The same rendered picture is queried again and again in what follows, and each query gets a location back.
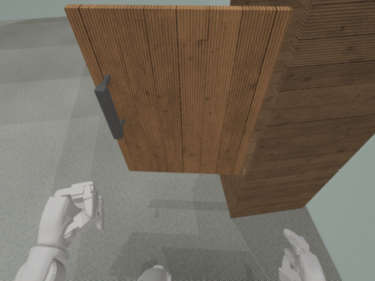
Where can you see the robot right hand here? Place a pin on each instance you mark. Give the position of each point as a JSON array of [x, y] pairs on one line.
[[306, 265]]

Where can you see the left robot thigh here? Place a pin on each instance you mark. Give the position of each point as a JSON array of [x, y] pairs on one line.
[[155, 274]]

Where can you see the robot left forearm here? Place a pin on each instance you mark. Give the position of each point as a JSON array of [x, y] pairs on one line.
[[45, 263]]

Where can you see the robot left hand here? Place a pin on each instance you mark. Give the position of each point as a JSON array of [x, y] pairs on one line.
[[55, 226]]

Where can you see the handle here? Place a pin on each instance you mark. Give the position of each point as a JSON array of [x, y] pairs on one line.
[[108, 108]]

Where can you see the cupboard door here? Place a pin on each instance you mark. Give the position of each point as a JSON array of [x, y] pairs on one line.
[[188, 80]]

